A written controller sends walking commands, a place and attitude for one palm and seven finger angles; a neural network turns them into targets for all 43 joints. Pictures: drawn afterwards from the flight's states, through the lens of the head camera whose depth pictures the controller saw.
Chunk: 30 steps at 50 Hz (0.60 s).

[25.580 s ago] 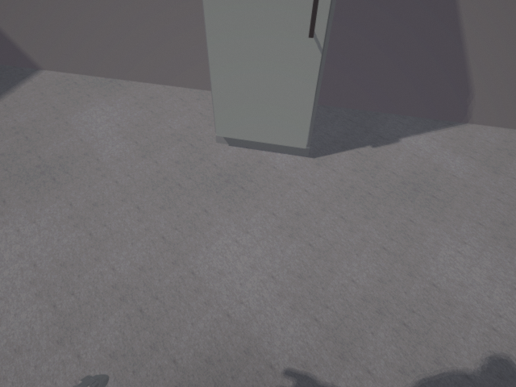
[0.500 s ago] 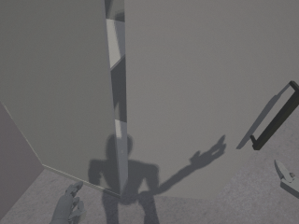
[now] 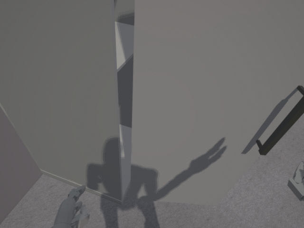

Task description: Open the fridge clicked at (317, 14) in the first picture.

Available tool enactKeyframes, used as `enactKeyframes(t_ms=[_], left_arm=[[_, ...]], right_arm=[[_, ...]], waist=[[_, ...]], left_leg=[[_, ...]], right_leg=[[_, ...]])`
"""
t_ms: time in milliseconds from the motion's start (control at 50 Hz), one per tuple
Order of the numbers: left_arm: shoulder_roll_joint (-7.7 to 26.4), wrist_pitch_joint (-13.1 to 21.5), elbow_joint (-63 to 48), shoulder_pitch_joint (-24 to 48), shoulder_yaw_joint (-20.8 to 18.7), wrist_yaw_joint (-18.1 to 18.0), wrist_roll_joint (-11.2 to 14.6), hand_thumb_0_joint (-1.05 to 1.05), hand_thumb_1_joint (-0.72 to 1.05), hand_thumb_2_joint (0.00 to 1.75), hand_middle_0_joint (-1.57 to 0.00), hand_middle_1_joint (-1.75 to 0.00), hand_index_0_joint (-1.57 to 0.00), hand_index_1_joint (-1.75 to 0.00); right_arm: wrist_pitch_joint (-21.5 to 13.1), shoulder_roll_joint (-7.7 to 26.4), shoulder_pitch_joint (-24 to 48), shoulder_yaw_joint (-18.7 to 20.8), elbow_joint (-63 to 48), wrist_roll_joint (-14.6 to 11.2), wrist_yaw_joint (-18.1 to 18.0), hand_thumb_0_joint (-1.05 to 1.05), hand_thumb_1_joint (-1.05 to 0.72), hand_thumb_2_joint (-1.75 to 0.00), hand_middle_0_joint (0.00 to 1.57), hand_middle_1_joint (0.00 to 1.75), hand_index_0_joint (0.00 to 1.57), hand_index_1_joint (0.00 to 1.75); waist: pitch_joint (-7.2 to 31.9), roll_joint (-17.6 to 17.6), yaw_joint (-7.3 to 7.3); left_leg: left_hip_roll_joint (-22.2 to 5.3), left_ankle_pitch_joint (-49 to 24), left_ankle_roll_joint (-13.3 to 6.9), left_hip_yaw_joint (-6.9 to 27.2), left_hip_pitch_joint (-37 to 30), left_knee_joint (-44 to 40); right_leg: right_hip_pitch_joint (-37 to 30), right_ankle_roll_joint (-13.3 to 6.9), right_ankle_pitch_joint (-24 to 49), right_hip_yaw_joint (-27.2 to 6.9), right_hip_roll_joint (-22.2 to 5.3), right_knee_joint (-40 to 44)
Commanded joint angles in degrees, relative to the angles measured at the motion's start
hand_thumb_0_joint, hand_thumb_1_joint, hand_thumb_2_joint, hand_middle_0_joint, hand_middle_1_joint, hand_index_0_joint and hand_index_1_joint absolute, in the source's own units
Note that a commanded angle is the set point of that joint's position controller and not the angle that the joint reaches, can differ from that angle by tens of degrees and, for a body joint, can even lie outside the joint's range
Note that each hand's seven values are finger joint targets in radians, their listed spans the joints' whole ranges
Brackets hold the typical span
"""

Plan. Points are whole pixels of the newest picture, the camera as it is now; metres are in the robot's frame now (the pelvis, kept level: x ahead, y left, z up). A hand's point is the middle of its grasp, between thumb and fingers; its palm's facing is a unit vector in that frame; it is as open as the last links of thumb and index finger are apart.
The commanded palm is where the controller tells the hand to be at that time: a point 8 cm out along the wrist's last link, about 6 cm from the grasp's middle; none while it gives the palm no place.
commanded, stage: step back with the hand held close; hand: right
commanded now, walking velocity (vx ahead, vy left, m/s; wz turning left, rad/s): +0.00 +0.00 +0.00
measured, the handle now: (279, 124) +0.41 -0.42 +0.08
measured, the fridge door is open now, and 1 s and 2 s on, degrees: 74 74 74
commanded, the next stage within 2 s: stop stepping back and stand still in 1.22 s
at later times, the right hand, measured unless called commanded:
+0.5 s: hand out of the picture +0.15 -0.32 +0.15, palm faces +0.43 +0.76 -0.49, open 7.4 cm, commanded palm +0.09 -0.35 +0.17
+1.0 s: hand out of the picture +0.04 -0.35 +0.16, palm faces +0.55 +0.74 -0.39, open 7.4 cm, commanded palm -0.03 -0.38 +0.17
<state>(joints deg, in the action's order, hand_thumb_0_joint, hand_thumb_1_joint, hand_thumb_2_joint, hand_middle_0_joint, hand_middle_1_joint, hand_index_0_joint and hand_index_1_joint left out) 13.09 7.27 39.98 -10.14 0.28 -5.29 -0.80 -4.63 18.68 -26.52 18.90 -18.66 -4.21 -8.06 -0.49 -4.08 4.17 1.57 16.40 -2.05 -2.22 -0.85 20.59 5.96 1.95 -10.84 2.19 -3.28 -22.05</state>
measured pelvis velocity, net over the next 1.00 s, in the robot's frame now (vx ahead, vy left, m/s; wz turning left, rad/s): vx -0.14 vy -0.06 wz -0.11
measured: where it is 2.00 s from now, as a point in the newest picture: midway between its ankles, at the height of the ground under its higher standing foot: outside the picture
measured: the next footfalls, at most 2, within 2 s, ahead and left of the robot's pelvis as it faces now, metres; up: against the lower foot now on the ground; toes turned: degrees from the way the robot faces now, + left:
right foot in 1.24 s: -0.08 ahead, -0.18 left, +0.00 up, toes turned -8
left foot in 1.52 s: -0.26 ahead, -0.01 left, +0.00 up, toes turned -2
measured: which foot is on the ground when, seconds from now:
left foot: down 0.00-1.00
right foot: down 0.00-1.00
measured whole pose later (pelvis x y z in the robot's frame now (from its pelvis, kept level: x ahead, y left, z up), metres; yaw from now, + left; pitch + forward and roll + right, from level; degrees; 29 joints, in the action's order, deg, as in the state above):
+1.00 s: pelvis -0.14 -0.06 -0.02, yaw -6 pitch -2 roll +4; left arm 11.8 5.6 35.6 -10.6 0.2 -6.2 -1.2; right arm -11.2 23.4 -25.7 23.3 -29.1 -1.4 -10.4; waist -2.3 -1.6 0.7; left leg 3.3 18.8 0.4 0.4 18.9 36.9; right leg 28.3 -3.7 -6.9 1.1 -1.5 -33.6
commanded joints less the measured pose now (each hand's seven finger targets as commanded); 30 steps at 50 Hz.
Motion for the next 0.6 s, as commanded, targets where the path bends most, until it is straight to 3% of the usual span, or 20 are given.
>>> enactKeyframes(t_ms=[0,60,80,100,120,140,160,220,300,380,400,460,540,580], left_arm=[[5.7,3.7,-9.0,8.8,-2.3,-0.8,0.2,0.0,0.9,0.9,-0.2,-0.3,-0.2,-0.3],[5.4,3.9,-9.1,8.6,-2.2,-0.7,0.2,0.0,0.9,0.9,-0.2,-0.3,-0.2,-0.3],[5.2,4.2,-9.4,9.3,-2.0,-0.7,0.2,0.0,0.9,0.9,-0.2,-0.3,-0.2,-0.3],[5.7,2.8,-11.5,9.2,-1.1,-0.3,0.9,0.0,0.9,0.9,-0.2,-0.3,-0.2,-0.3],[6.2,1.6,-10.1,8.9,-2.1,-0.5,0.1,0.0,0.9,0.9,-0.2,-0.3,-0.2,-0.3],[5.8,0.4,-11.4,8.0,-2.2,0.1,0.5,0.0,0.9,0.9,-0.2,-0.3,-0.2,-0.3],[5.5,-0.6,-12.1,7.5,-2.2,0.3,0.8,0.0,0.9,0.9,-0.2,-0.3,-0.2,-0.3],[6.1,-2.4,-13.5,6.6,-2.4,0.0,1.1,0.0,0.9,0.9,-0.2,-0.3,-0.2,-0.3],[6.5,-4.1,-14.9,7.0,-2.5,-1.0,1.2,0.0,0.9,0.9,-0.2,-0.3,-0.2,-0.3],[6.9,-4.7,-15.5,6.7,-2.6,-1.5,1.3,0.0,0.9,0.9,-0.2,-0.3,-0.2,-0.3],[7.4,-4.5,-15.4,6.7,-2.7,-1.6,1.2,0.0,0.9,0.9,-0.2,-0.3,-0.2,-0.3],[7.5,-4.2,-15.5,6.6,-2.5,-1.7,1.2,0.0,0.9,0.9,-0.2,-0.3,-0.2,-0.3],[8.1,-3.3,-15.5,7.0,-2.4,-1.7,1.0,0.0,0.9,0.9,-0.2,-0.3,-0.2,-0.3],[8.3,-2.7,-15.5,7.1,-2.6,-1.7,0.9,0.0,0.9,0.9,-0.2,-0.3,-0.2,-0.3]], right_arm=[[-4.1,13.0,5.6,8.5,-11.8,0.3,-1.2,0.0,-0.9,-0.9,0.2,0.3,0.2,0.3],[-4.5,12.1,5.8,7.7,-12.7,0.2,-1.2,0.0,-0.9,-0.9,0.2,0.3,0.2,0.3],[-5.0,10.4,9.9,4.7,-15.6,0.5,-1.1,0.0,-0.9,-0.9,0.2,0.3,0.2,0.3],[-7.3,21.7,19.7,13.6,-19.4,0.6,-1.7,0.0,-0.9,-0.9,0.2,0.3,0.2,0.3],[-6.4,15.4,9.0,9.3,-11.7,1.1,-0.7,0.0,-0.9,-0.9,0.2,0.3,0.2,0.3],[-5.8,13.1,3.7,7.8,-9.5,1.4,-0.2,0.0,-0.9,-0.9,0.2,0.3,0.2,0.3],[-5.7,12.0,0.8,7.0,-10.0,1.5,0.0,0.0,-0.9,-0.9,0.2,0.3,0.2,0.3],[-5.6,14.1,-2.8,9.1,-14.5,1.3,-0.8,0.0,-0.9,-0.9,0.2,0.3,0.2,0.3],[-4.8,17.1,-3.7,11.8,-17.6,1.0,-1.7,0.0,-0.9,-0.9,0.2,0.3,0.2,0.3],[-4.6,16.3,-2.0,10.8,-18.1,1.0,-2.4,0.0,-0.9,-0.9,0.2,0.3,0.2,0.3],[-4.7,16.7,-1.2,10.9,-18.6,1.0,-2.6,0.0,-0.9,-0.9,0.2,0.3,0.2,0.3],[-4.9,15.2,-0.4,9.5,-17.8,1.2,-3.0,0.0,-0.9,-0.9,0.2,0.3,0.2,0.3],[-6.3,14.1,0.9,9.2,-18.2,2.1,-3.2,0.0,-0.9,-0.9,0.2,0.3,0.2,0.3],[-7.2,13.9,0.4,10.1,-18.4,2.7,-3.3,0.0,-0.9,-0.9,0.2,0.3,0.2,0.3]], waist=[[2.0,2.4,-0.19],[2.8,1.0,-0.28],[3.1,0.3,-0.79],[-3.4,-1.4,-2.42],[-1.7,6.4,-2.7],[1.1,9.1,-2.34],[4.0,7.7,-2.41],[9.0,1.2,-2.65],[10.3,2.8,-2.67],[8.9,1.8,-2.91],[9.1,0.1,-2.79],[6.8,-0.1,-2.98],[3.6,-2.4,-3.02],[4.1,-3.9,-2.73]], left_leg=[[-0.9,-19.3,3.3,1.3,6.8,-4.7],[-0.8,-18.4,3.1,0.9,6.3,-4.3],[-0.7,-18.0,3.1,0.9,6.8,-4.4],[-3.6,-22.2,3.3,3.5,13.1,-6.9],[-5.8,-25.4,3.2,2.7,15.3,-5.8],[-7.0,-29.4,3.6,3.3,14.3,-4.2],[-7.8,-32.1,3.5,3.3,12.5,-2.2],[-7.2,-27.4,2.7,2.2,11.7,0.8],[-5.8,-25.3,2.7,1.3,13.2,2.0],[-4.0,-17.9,2.7,1.1,14.7,2.3],[-3.7,-15.4,2.6,0.9,14.6,2.5],[-2.4,-7.2,2.6,1.0,14.7,2.7],[-0.9,1.2,2.6,1.4,10.7,4.9],[0.4,0.2,2.8,1.2,5.5,9.1]], right_leg=[[-5.3,-3.8,11.5,2.7,2.9,0.4],[-5.6,-3.6,11.7,2.4,2.9,0.9],[-6.3,-3.7,11.7,2.5,3.1,0.8],[-2.0,-3.6,8.8,1.8,2.1,-2.5],[-0.1,-3.7,10.4,0.7,1.7,-5.9],[0.5,-3.7,11.1,1.0,1.7,-7.6],[1.3,-3.7,11.9,1.0,1.7,-8.2],[1.1,-3.3,16.8,0.1,0.6,-6.9],[1.2,-3.2,21.1,-0.6,-0.2,-7.1],[3.1,-3.2,18.5,-1.7,-0.9,-5.2],[3.3,-3.1,16.5,-2.2,-1.1,-4.3],[7.6,-3.5,6.0,-4.0,-2.1,-0.7],[19.1,-4.8,-16.5,-7.9,-3.7,5.6],[25.7,-6.0,-23.5,-10.1,-5.1,8.2]])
